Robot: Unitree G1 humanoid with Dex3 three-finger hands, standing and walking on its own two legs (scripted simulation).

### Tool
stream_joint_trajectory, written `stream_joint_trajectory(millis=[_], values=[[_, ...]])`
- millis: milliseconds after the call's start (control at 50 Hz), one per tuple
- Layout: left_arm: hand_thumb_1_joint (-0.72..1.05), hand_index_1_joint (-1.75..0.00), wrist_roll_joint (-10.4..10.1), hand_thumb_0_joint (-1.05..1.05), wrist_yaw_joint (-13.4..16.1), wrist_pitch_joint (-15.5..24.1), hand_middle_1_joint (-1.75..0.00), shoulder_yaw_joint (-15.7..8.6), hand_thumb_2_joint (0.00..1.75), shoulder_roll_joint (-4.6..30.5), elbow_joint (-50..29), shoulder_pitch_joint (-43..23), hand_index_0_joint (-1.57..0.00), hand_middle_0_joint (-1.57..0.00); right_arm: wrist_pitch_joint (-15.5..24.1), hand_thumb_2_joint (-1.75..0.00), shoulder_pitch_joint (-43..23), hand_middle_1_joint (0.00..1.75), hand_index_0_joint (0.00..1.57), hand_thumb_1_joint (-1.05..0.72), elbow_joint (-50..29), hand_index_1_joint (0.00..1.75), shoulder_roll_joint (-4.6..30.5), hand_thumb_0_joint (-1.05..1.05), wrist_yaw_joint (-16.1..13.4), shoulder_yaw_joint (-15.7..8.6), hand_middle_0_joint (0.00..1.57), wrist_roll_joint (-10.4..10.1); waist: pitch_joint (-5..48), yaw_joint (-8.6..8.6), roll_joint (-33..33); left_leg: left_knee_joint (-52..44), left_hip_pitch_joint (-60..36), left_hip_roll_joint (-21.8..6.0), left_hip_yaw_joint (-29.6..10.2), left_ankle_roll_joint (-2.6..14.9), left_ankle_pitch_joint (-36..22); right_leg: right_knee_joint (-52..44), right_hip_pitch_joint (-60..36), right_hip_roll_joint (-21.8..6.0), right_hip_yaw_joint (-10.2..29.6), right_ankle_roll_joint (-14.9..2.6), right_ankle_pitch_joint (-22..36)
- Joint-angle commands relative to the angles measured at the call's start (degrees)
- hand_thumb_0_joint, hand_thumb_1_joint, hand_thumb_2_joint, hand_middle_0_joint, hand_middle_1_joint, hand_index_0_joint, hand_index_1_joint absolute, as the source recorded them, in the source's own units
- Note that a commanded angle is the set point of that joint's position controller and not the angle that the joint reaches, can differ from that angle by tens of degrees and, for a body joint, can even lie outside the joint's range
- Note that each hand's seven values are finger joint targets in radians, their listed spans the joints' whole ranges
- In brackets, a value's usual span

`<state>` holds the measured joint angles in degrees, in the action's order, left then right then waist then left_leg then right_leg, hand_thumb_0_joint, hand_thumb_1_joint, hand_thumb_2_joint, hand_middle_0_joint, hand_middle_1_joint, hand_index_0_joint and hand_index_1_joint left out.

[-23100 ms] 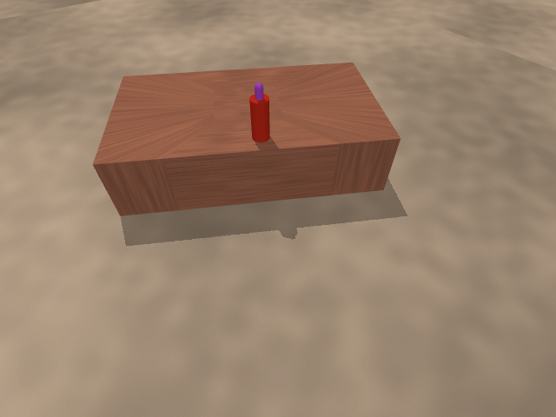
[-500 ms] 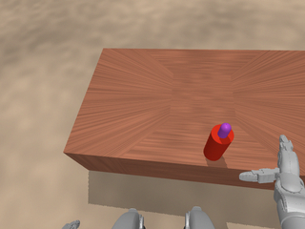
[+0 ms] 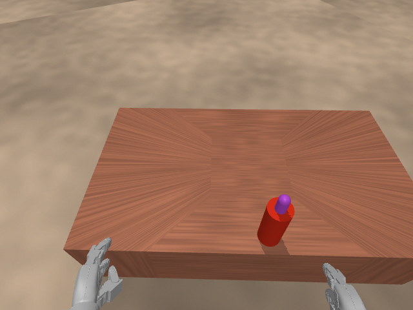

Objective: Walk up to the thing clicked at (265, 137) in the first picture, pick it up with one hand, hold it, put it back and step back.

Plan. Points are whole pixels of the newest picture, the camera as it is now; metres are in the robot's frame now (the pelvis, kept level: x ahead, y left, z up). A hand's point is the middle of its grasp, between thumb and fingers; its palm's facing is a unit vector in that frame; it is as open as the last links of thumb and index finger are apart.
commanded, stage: home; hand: right
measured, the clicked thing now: (276, 218) +0.43 -0.20 -0.26
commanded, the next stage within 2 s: none
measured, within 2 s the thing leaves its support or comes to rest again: neither
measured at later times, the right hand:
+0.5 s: hand (310, 307) +0.16 -0.17 -0.05, palm faces +0.03 +0.98 -0.21, open 17.6 cm
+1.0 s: hand (317, 309) +0.16 -0.18 -0.05, palm faces +0.02 +0.98 -0.20, open 17.6 cm
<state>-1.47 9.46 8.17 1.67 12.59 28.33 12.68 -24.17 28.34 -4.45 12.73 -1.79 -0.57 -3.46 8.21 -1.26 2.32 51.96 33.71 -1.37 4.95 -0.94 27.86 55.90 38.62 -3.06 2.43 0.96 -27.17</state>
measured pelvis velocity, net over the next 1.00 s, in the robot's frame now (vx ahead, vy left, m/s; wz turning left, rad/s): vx -0.01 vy -0.01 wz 0.02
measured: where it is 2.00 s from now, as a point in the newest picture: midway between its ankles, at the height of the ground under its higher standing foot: outside the picture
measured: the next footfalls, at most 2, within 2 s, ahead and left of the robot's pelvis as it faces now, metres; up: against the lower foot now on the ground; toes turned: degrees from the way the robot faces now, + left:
none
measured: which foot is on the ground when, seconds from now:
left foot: down 0.00-1.00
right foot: down 0.00-1.00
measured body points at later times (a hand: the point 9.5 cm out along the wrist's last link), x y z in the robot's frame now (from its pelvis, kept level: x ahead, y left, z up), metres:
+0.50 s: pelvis -0.01 +0.00 -0.01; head +0.01 +0.00 +0.44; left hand +0.14 +0.26 -0.07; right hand +0.15 -0.22 -0.04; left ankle -0.02 +0.13 -0.69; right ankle +0.01 -0.13 -0.69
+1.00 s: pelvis -0.01 -0.01 -0.01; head +0.02 -0.01 +0.44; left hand +0.15 +0.24 -0.07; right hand +0.15 -0.24 -0.04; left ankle -0.02 +0.13 -0.69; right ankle +0.01 -0.13 -0.69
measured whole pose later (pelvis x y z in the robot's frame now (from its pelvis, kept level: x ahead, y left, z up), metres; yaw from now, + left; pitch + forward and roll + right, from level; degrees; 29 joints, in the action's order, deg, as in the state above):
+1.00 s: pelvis -0.01 -0.01 -0.01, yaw +1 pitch +10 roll +3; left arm -0.4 10.2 12.9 1.4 12.3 30.5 16.0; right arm -26.8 28.8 -8.2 13.3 -1.2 -1.6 -3.3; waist 8.6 -2.0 2.9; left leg 54.1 36.4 -1.1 4.0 -1.3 28.0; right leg 58.4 41.1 -3.3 1.8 0.6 -27.8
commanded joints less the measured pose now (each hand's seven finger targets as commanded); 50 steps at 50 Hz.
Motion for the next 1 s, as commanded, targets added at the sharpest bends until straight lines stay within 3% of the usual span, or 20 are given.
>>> stream_joint_trajectory(millis=[0,40,80,240,260,320,360,400,420,460,520,540,620,800,820,860,920,980], values=[[0.90,-0.30,0.6,0.00,1.1,3.7,-0.29,-3.4,0.90,7.3,-7.5,-0.8,-0.20,-0.20,3.8,-0.06,-5.7,0.05,0.05,0.55,-15.9,0.05,8.4,0.00,-0.5,-5.5,0.05,0.7,6.7,-1.49,2.6,-7.8,-1.0,1.8,-1.2,0.68,-14.7,-7.6,-8.3,2.5,-1.2,-1.85,13.7],[0.90,-0.30,0.7,0.00,1.2,3.9,-0.30,-3.4,0.90,7.3,-7.6,-0.6,-0.20,-0.20,2.9,-0.05,-0.2,0.05,0.05,0.57,-11.5,0.05,6.2,0.00,-0.3,-3.8,0.05,1.0,6.9,-1.40,-1.0,-7.3,-1.5,1.9,-1.0,0.51,-17.1,-6.7,-8.6,2.4,-1.1,-2.01,16.2],[0.90,-0.30,0.7,0.00,1.0,4.1,-0.30,-3.0,0.90,6.9,-8.1,-0.7,-0.20,-0.20,2.6,-0.04,-1.7,0.05,0.05,0.58,-13.3,0.05,5.7,0.00,-0.2,-3.2,0.05,0.3,7.1,-1.57,-0.8,-7.6,-1.7,1.8,-1.2,0.32,-18.5,-6.2,-8.0,2.7,-1.3,-2.10,16.8],[0.90,-0.30,0.6,0.00,1.2,5.1,-0.30,-3.1,0.90,7.2,-8.3,-1.0,-0.20,-0.20,1.4,-0.04,0.1,0.05,0.05,0.57,-11.4,0.05,7.2,0.00,-0.3,-5.6,0.05,0.3,4.6,-0.29,-1.6,-8.3,-1.0,1.7,-1.3,0.21,-15.0,-6.3,-5.3,2.7,-1.7,-2.04,13.6],[0.90,-0.30,0.6,0.00,1.1,5.3,-0.30,-3.0,0.91,7.2,-8.1,-1.0,-0.20,-0.20,1.2,-0.02,1.4,0.04,0.05,0.61,-9.5,0.04,5.6,0.00,-0.2,-4.5,0.05,0.4,4.4,-0.76,-1.8,-7.9,-0.4,2.0,-1.1,0.28,-14.5,-6.4,-5.2,2.6,-1.6,-2.03,13.1],[0.90,-0.30,0.7,0.00,1.2,5.7,-0.30,-3.3,0.90,7.3,-8.6,-1.1,-0.20,-0.20,1.7,-0.03,-1.2,0.05,0.05,0.59,-13.8,0.05,7.6,0.00,-0.3,-5.9,0.05,0.6,5.6,-0.21,-1.2,-8.0,-0.9,2.0,-1.2,0.35,-14.0,-6.4,-5.6,2.5,-1.6,-1.96,12.8],[0.90,-0.30,0.8,0.00,1.2,5.9,-0.30,-3.2,0.91,7.2,-8.1,-0.5,-0.20,-0.20,1.2,-0.04,0.9,0.05,0.05,0.58,-11.1,0.05,5.7,0.00,-0.1,-4.5,0.05,0.5,4.8,-0.88,-2.0,-7.9,-0.4,2.0,-1.3,0.25,-13.5,-6.2,-5.1,2.5,-1.6,-2.12,12.1],[0.90,-0.30,0.8,0.00,1.3,6.0,-0.30,-3.2,0.91,7.2,-8.3,-0.8,-0.20,-0.20,1.5,-0.03,-1.2,0.04,0.05,0.60,-14.3,0.04,7.4,0.00,-0.3,-5.9,0.05,0.4,5.8,-0.38,-0.2,-7.5,-0.3,2.0,-1.3,0.44,-13.8,-6.1,-5.7,2.4,-1.6,-1.94,12.6],[0.90,-0.30,0.8,0.00,1.3,6.2,-0.30,-3.3,0.91,7.3,-8.0,-0.5,-0.20,-0.20,1.2,-0.04,0.2,0.05,0.05,0.57,-11.7,0.05,5.5,0.00,-0.1,-4.1,0.05,0.6,5.7,-1.22,-1.5,-7.3,0.1,2.2,-1.2,0.41,-13.8,-6.2,-5.6,2.4,-1.5,-2.01,12.6],[0.90,-0.30,0.9,0.00,1.3,6.3,-0.30,-3.5,0.91,7.5,-8.2,-0.6,-0.20,-0.20,1.3,-0.03,-1.0,0.05,0.05,0.59,-14.8,0.05,7.2,0.00,-0.2,-5.4,0.05,0.6,5.9,-0.61,0.4,-7.3,0.3,2.3,-1.2,0.62,-12.7,-6.5,-5.8,2.3,-1.4,-1.76,11.8],[0.90,-0.30,1.0,0.00,1.3,6.6,-0.30,-3.4,0.91,7.5,-7.5,-0.3,-0.20,-0.20,0.6,-0.02,-0.1,0.04,0.05,0.61,-12.4,0.04,5.6,0.00,0.1,-4.0,0.05,0.7,3.9,-1.34,-0.4,-7.5,1.4,2.4,-0.9,0.50,-11.5,-6.9,-5.2,2.2,-1.3,-1.85,10.8],[0.90,-0.30,1.0,0.00,1.3,6.8,-0.30,-3.3,0.91,7.4,-7.9,-0.8,-0.20,-0.20,0.8,-0.03,-2.1,0.04,0.05,0.60,-15.0,0.04,6.5,0.00,-0.1,-4.8,0.05,0.6,4.4,-1.05,0.6,-7.4,1.3,2.4,-0.9,0.65,-11.2,-6.9,-5.4,2.1,-1.2,-1.71,10.5],[0.90,-0.30,1.0,0.00,1.3,7.2,-0.30,-3.3,0.91,7.4,-7.4,-1.0,-0.20,-0.20,0.3,-0.03,-0.8,0.04,0.05,0.60,-13.8,0.04,6.2,0.00,0.1,-4.4,0.05,0.7,3.0,-0.81,0.7,-7.4,2.2,2.7,-0.2,0.77,-8.2,-8.3,-4.7,1.9,-0.7,-1.50,8.1],[0.90,-0.30,1.0,0.00,1.4,7.7,-0.30,-3.3,0.91,7.3,-7.7,-1.4,-0.20,-0.20,0.2,-0.04,-1.8,0.05,0.05,0.58,-15.4,0.05,6.3,0.00,0.3,-4.0,0.05,0.9,4.3,-1.00,0.9,-6.9,2.2,2.9,0.2,0.89,-7.8,-8.6,-5.3,1.8,-0.1,-1.41,8.1],[0.90,-0.30,1.0,0.00,1.4,7.7,-0.30,-3.2,0.91,7.0,-7.9,-1.5,-0.20,-0.20,0.3,-0.03,-2.1,0.04,0.05,0.60,-16.1,0.04,7.1,0.00,0.1,-5.1,0.05,0.8,5.0,-0.35,1.4,-7.0,1.7,2.8,0.0,0.95,-8.0,-8.2,-5.2,1.8,-0.2,-1.39,8.4],[0.90,-0.30,0.9,0.00,1.4,7.7,-0.30,-3.3,0.91,7.3,-6.8,-0.7,-0.20,-0.20,-0.3,-0.04,0.2,0.05,0.05,0.58,-12.9,0.05,5.3,0.00,0.4,-3.7,0.05,0.6,3.4,-1.13,0.1,-6.8,2.8,2.9,0.3,0.82,-7.6,-8.5,-4.8,1.7,0.1,-1.53,7.8],[0.90,-0.30,1.0,0.00,1.5,7.8,-0.30,-3.5,0.91,7.2,-7.1,-0.7,-0.20,-0.20,0.5,-0.02,-2.0,0.04,0.05,0.60,-17.0,0.04,6.8,0.00,0.3,-4.7,0.05,0.7,5.7,-0.35,2.8,-5.8,2.2,2.8,0.4,1.06,-8.5,-8.8,-5.9,1.4,0.8,-1.10,9.0],[0.90,-0.30,1.0,0.00,1.5,7.8,-0.30,-3.4,0.90,7.4,-6.9,-0.5,-0.20,-0.20,0.2,-0.02,0.3,0.04,0.05,0.60,-14.5,0.04,6.2,0.00,0.3,-4.5,0.05,0.6,4.9,-0.33,1.8,-5.8,2.0,2.8,0.3,0.98,-9.6,-8.4,-5.3,1.5,0.6,-1.05,10.1]])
